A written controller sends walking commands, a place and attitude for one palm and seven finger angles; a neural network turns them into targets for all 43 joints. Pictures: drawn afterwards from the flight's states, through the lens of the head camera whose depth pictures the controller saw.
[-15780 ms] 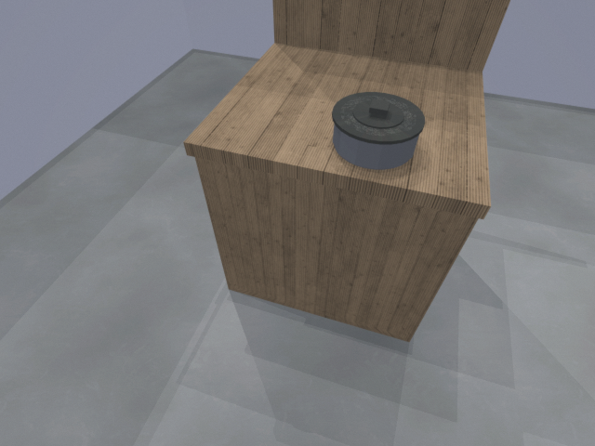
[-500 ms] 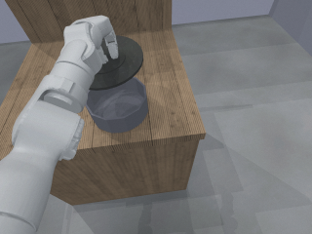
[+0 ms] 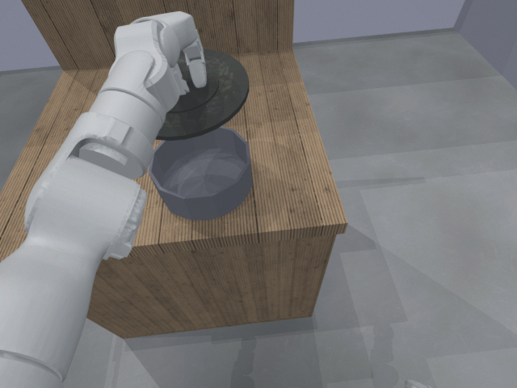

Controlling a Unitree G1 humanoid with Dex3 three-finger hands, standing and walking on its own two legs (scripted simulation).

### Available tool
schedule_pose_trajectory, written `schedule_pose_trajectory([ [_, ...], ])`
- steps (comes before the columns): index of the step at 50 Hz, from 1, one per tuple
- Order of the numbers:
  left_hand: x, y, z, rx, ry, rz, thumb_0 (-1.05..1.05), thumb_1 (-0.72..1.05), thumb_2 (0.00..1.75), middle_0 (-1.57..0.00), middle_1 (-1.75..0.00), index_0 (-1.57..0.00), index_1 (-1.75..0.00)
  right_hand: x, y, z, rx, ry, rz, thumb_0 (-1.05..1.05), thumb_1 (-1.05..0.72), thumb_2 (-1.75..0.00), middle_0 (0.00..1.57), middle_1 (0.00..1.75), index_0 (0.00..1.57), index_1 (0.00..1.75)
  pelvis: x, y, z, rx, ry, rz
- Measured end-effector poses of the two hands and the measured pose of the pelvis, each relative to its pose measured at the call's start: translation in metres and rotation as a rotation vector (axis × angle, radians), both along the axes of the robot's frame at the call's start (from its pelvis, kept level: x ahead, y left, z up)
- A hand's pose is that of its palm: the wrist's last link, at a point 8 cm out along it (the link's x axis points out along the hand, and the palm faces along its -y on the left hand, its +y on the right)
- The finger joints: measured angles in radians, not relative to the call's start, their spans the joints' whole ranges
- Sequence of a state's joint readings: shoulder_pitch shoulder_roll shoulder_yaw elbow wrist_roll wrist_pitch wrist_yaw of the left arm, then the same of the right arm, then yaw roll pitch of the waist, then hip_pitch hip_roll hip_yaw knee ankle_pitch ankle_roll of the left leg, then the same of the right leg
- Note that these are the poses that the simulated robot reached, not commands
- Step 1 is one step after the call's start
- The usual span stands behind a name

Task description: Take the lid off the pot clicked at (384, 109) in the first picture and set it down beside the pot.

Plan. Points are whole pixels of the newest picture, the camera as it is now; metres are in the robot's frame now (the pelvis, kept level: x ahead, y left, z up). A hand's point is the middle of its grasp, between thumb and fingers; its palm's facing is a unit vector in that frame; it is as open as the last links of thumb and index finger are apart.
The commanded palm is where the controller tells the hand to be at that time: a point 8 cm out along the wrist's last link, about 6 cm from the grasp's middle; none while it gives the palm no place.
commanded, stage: move the lid sideways beside the pot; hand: left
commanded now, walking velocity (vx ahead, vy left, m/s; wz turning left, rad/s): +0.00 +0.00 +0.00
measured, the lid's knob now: (179, 77) +0.54 +0.09 +0.20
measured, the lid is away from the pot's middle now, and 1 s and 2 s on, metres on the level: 0.01 0.12 0.24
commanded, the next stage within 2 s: none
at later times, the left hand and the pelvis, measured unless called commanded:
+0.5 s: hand (129, 84) +0.50 +0.15 +0.22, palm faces -0.29 -0.11 -0.95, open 5.0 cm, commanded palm +0.50 +0.16 +0.29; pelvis +0.00 +0.00 +0.00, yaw +0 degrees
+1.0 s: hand (92, 91) +0.49 +0.20 +0.22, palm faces -0.30 -0.09 -0.95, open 4.9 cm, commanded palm +0.50 +0.21 +0.29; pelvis -0.01 +0.01 +0.00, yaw +0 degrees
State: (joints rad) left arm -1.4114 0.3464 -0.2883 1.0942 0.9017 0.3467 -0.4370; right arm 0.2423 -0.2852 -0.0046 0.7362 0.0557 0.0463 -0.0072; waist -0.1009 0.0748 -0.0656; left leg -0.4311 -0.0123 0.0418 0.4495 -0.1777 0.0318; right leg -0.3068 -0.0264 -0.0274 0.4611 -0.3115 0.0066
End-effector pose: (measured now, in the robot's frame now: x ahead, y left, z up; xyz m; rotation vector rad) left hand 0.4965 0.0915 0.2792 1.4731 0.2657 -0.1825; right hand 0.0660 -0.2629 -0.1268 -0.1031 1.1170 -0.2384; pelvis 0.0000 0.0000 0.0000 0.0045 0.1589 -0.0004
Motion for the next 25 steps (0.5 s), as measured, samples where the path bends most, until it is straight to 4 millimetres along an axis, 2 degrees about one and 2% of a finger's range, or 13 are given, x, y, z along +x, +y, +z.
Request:
schedule_pose_trajectory([
  [8, 0.003, 0.009, 0.000, 0.009, -0.028, 0.027, -0.01, 0.34, 0.83, -0.47, -0.89, -0.97, -1.14, -0.005, -0.005, 0.002, -0.014, -0.002, -0.016, 0.01, -0.90, -0.90, 0.21, 0.30, 0.20, 0.30, -0.002, -0.003, 0.000, 0.000, 0.003, -0.012],
  [17, 0.004, 0.041, -0.003, -0.004, 0.028, 0.100, -0.01, 0.34, 0.83, -0.46, -0.89, -0.97, -1.14, -0.017, -0.011, 0.002, -0.024, 0.036, -0.037, 0.01, -0.90, -0.90, 0.21, 0.30, 0.20, 0.30, 0.000, -0.005, 0.001, -0.002, -0.005, -0.012],
  [25, 0.000, 0.065, -0.003, 0.009, 0.022, 0.080, -0.01, 0.34, 0.83, -0.46, -0.89, -0.97, -1.14, -0.015, -0.016, 0.007, -0.046, 0.048, -0.033, 0.01, -0.90, -0.90, 0.21, 0.30, 0.20, 0.30, 0.001, -0.004, 0.001, -0.007, -0.015, -0.005],
])
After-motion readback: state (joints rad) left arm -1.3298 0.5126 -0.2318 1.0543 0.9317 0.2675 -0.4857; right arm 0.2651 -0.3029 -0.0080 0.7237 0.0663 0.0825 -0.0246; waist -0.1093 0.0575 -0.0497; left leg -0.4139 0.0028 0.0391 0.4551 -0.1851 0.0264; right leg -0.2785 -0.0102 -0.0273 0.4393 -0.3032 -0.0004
